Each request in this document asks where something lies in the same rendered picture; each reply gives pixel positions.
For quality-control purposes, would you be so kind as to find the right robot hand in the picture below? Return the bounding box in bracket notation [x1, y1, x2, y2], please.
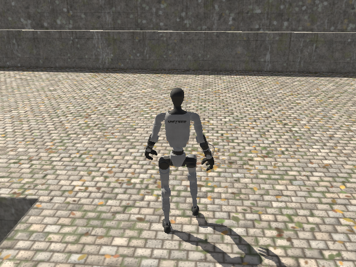
[201, 157, 214, 171]

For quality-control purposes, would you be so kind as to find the left robot hand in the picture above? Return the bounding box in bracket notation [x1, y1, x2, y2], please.
[145, 150, 157, 160]

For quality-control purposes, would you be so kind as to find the robot left foot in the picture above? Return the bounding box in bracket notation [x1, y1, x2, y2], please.
[162, 219, 171, 234]

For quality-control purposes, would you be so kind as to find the robot left forearm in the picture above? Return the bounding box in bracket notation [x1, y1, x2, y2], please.
[146, 134, 155, 152]

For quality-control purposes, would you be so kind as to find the left robot shin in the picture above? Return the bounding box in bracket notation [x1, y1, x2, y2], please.
[161, 189, 170, 226]

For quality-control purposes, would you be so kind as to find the robot left upper arm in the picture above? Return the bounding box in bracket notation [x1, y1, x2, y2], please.
[150, 112, 166, 142]

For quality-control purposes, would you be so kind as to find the robot right upper arm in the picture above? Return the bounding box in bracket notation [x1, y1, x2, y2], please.
[189, 112, 205, 144]

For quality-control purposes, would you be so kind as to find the robot right forearm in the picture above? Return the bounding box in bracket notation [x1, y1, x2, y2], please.
[200, 135, 212, 159]

